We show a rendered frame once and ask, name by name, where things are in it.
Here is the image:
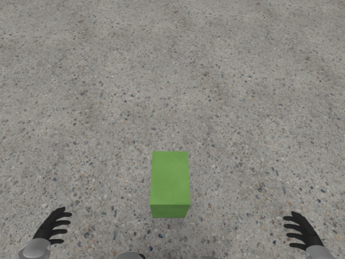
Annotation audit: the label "carton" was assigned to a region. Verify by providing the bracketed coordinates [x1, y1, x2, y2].
[150, 151, 191, 218]

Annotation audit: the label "left robot forearm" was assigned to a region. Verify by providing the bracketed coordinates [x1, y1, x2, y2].
[15, 238, 51, 259]

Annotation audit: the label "right robot forearm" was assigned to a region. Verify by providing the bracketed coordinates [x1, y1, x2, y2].
[306, 245, 337, 259]

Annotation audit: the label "robot right hand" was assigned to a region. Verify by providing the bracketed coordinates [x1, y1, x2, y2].
[283, 211, 324, 251]

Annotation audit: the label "robot left hand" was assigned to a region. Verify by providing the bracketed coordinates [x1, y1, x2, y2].
[33, 207, 72, 245]

